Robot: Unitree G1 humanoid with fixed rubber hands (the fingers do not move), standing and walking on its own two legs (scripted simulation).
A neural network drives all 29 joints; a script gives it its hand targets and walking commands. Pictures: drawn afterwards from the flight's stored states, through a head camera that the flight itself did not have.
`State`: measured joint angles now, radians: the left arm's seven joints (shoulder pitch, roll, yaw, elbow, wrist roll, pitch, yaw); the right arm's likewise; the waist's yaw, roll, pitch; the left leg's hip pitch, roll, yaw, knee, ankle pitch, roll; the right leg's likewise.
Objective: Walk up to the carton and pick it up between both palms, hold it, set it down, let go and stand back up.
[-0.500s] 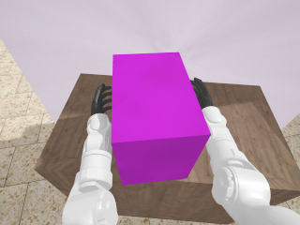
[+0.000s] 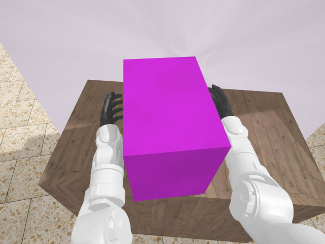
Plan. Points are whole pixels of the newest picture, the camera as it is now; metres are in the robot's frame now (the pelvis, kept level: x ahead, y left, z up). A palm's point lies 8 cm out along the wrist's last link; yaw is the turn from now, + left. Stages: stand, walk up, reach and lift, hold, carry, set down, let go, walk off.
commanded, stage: set down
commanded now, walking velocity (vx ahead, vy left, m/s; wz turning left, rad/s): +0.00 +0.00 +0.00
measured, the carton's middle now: (164, 128) +0.39 +0.02 +0.04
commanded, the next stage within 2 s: none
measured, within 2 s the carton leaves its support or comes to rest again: neither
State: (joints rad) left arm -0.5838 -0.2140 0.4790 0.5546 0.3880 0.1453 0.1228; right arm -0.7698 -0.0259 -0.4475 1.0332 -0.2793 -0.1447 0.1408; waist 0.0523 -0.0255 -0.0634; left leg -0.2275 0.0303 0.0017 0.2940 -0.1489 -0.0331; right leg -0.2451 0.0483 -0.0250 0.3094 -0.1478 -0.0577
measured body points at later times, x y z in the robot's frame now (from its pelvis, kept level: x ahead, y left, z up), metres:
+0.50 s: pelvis -0.01 +0.00 +0.00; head +0.04 +0.01 +0.44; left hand +0.38 +0.17 +0.06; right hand +0.43 -0.13 +0.05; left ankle +0.00 +0.14 -0.75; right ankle +0.00 -0.08 -0.75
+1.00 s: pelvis -0.01 -0.01 -0.01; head +0.02 -0.02 +0.44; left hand +0.38 +0.20 +0.09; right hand +0.46 -0.18 +0.12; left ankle +0.00 +0.14 -0.75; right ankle +0.00 -0.08 -0.75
